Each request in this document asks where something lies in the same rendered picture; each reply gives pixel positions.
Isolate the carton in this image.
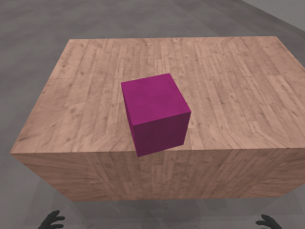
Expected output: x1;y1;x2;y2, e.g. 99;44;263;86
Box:
121;73;192;157

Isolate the left robot hand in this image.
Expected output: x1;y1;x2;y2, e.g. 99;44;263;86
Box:
38;210;65;229

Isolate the pedestal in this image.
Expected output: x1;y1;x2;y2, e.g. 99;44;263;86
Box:
10;36;305;202

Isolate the right robot hand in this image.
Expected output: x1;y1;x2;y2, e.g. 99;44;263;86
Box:
255;214;282;229

